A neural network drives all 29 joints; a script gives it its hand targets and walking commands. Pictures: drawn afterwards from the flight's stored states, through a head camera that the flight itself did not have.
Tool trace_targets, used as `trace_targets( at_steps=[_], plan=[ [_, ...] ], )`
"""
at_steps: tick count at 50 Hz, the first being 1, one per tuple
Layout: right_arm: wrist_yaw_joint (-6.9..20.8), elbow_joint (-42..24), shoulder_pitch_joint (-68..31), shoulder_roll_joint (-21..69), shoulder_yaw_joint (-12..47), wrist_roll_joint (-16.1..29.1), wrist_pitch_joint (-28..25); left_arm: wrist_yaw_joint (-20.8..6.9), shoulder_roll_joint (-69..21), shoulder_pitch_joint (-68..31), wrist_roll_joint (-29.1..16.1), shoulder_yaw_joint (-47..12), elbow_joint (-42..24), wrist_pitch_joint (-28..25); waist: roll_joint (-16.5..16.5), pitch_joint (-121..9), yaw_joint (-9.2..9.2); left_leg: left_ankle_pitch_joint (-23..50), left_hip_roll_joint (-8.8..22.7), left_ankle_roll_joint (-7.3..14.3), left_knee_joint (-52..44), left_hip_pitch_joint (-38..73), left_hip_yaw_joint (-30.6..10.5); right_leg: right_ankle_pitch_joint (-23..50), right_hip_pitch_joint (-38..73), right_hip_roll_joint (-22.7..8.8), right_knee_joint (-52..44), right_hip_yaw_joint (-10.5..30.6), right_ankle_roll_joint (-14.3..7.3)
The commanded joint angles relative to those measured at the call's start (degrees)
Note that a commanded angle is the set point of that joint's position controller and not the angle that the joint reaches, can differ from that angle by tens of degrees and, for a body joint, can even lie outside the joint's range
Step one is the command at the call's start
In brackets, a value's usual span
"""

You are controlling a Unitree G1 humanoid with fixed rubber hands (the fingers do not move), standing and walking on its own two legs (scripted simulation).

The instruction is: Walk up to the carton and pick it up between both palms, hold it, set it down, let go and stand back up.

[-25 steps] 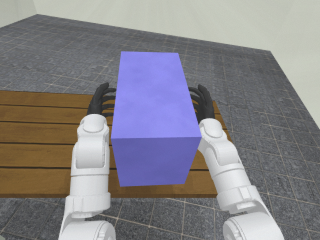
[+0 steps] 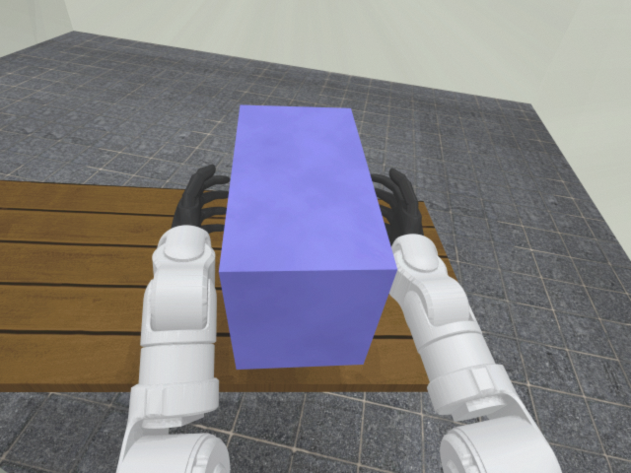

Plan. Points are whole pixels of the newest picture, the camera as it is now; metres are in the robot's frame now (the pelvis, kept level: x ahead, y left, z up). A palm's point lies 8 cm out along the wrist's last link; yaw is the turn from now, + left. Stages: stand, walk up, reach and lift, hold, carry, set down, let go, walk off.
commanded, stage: hold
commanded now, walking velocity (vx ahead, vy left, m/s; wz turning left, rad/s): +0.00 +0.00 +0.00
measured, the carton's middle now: (298, 227) +0.42 +0.01 +0.13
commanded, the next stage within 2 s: none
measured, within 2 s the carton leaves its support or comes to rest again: neither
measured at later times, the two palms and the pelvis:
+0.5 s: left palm (193, 232) +0.36 +0.14 +0.17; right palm (403, 236) +0.37 -0.12 +0.17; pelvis +0.00 +0.00 +0.00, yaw +0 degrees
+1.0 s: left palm (191, 232) +0.36 +0.14 +0.18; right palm (405, 236) +0.36 -0.12 +0.17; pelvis +0.00 +0.00 +0.00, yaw +0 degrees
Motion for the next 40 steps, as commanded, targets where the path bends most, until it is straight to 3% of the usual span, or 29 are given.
trace_targets(
  at_steps=[1, 2, 6, 7, 10, 14, 15, 18, 21, 24, 25, 28, 31, 33, 37, 38, 40],
  plan=[
    [5.15, -16.78, -40.29, 32.64, 19.93, 2.81, -3.82, -8.01, -30.94, -33.59, -8.09, -27.50, -4.35, -3.58, 5.80, -23.39, -1.53, 11.58, -1.77, -0.90, -1.54, 9.81, 1.33, 9.38, -0.69, 3.00, -1.60, -2.43, 2.86],
    [5.34, -18.88, -41.24, 32.60, 20.58, 3.22, -4.46, -7.96, -31.00, -33.98, -8.57, -28.32, -5.50, -3.62, 6.35, -25.92, -0.89, 12.89, -1.85, -1.31, -1.14, 10.51, 1.46, 9.72, -0.25, 2.99, -1.35, -2.43, 2.71],
    [5.27, -20.48, -43.19, 32.97, 20.49, 3.41, -4.71, -7.63, -31.64, -35.47, -9.57, -29.40, -6.48, -3.96, 6.42, -26.89, -1.15, 13.09, -2.13, -1.25, -0.19, 11.21, 1.52, 9.88, -1.07, 2.96, -1.22, -2.18, 2.93],
    [5.18, -21.21, -43.02, 32.87, 21.27, 3.58, -4.78, -7.46, -31.28, -34.88, -9.92, -29.20, -5.76, -4.15, 5.26, -27.71, -0.98, 13.24, -2.22, -0.78, -0.15, 11.45, 1.53, 10.63, -0.51, 3.13, -1.34, -2.25, 2.92],
    [5.50, -20.60, -43.82, 33.85, 21.04, 2.75, -4.74, -7.01, -30.95, -36.26, -9.87, -28.48, -5.18, -4.76, 4.59, -27.85, 0.04, 9.76, -2.35, -0.07, -1.06, 9.83, 1.87, 8.10, -1.25, 2.72, -1.56, -2.03, 3.02],
    [5.36, -19.82, -42.17, 33.79, 22.29, 3.41, -4.68, -7.18, -30.74, -35.23, -9.63, -28.47, -5.90, -4.69, 4.79, -28.05, -0.12, 13.70, -1.96, -0.39, -0.30, 11.15, 1.48, 10.53, -0.55, 3.14, -1.14, -2.01, 2.85],
    [5.39, -18.64, -41.53, 32.65, 22.16, 3.17, -4.36, -7.18, -30.58, -33.22, -8.71, -27.42, -4.16, -4.30, 4.60, -26.13, 0.60, 12.59, -1.92, -0.17, -1.01, 11.24, 1.61, 9.01, -1.26, 3.12, -1.72, -2.12, 2.55],
    [5.27, -16.97, -40.53, 32.89, 20.68, 2.14, -3.99, -7.68, -30.08, -32.92, -8.24, -25.90, -2.87, -3.68, 3.52, -23.73, 0.22, 9.18, -2.43, 0.38, -1.62, 10.03, 2.19, 7.85, -1.50, 2.70, -2.23, -1.78, 3.09],
    [5.72, -15.29, -39.63, 32.22, 19.42, 2.22, -3.81, -7.95, -30.35, -33.86, -7.68, -26.15, -4.22, -3.17, 5.52, -23.24, -0.39, 8.13, -2.15, -0.23, -2.50, 9.37, 2.30, 5.87, -1.23, 2.46, -2.40, -1.76, 2.64],
    [5.51, -17.43, -41.67, 32.58, 19.73, 2.31, -4.42, -8.20, -30.30, -34.75, -8.35, -26.47, -4.73, -3.33, 4.82, -24.17, -0.57, 10.64, -2.35, -0.24, -1.37, 9.52, 2.30, 8.89, -0.32, 2.48, -2.12, -1.86, 2.99],
    [5.19, -18.81, -40.53, 33.53, 20.49, 2.82, -4.60, -8.18, -30.82, -34.59, -9.07, -28.07, -6.82, -3.71, 4.82, -26.59, -1.62, 13.57, -2.65, -0.50, -0.32, 11.08, 2.14, 13.30, 0.98, 2.48, -1.36, -1.78, 3.33],
    [4.17, -23.13, -42.71, 34.25, 23.45, 4.43, -4.76, -7.97, -31.14, -34.52, -10.54, -30.22, -7.31, -4.65, 4.93, -30.49, -1.73, 17.29, -2.97, -0.87, 1.73, 11.83, 1.34, 19.21, 2.70, 2.79, -0.08, -1.76, 3.97],
    [4.12, -20.60, -39.84, 33.61, 23.10, 4.26, -3.97, -8.07, -30.09, -33.45, -9.34, -28.76, -6.66, -4.65, 4.99, -26.66, -1.54, 14.09, -2.91, -0.83, 0.43, 10.67, 1.22, 16.86, 1.88, 2.33, -0.58, -1.55, 3.86],
    [4.57, -18.61, -39.79, 33.02, 21.78, 3.02, -3.73, -8.24, -29.30, -34.04, -8.67, -26.96, -5.14, -4.53, 4.14, -24.63, -0.75, 9.92, -2.72, -0.27, -1.21, 9.30, 1.67, 11.09, 0.14, 2.36, -1.45, -1.74, 3.61],
    [5.17, -21.26, -42.14, 33.59, 22.54, 3.38, -4.63, -7.61, -31.45, -35.86, -9.94, -29.39, -7.85, -4.78, 5.28, -28.97, -0.32, 12.86, -2.14, -0.88, -0.77, 11.38, 1.33, 9.63, -1.03, 2.97, -1.08, -2.37, 2.89],
    [4.97, -21.13, -40.31, 34.45, 23.17, 3.54, -4.47, -7.55, -31.10, -34.43, -10.05, -29.48, -8.07, -4.87, 4.33, -28.57, -0.81, 15.50, -2.33, -0.66, 0.04, 12.45, 1.40, 12.95, -0.16, 3.08, -1.18, -2.02, 3.20],
    [4.75, -19.07, -40.04, 33.06, 22.22, 3.21, -3.95, -7.77, -30.03, -33.36, -8.76, -27.69, -4.76, -4.22, 4.70, -25.42, -0.01, 13.63, -2.54, -0.80, -0.49, 11.48, 1.66, 11.77, -0.76, 2.79, -1.57, -1.62, 3.36]
  ],
)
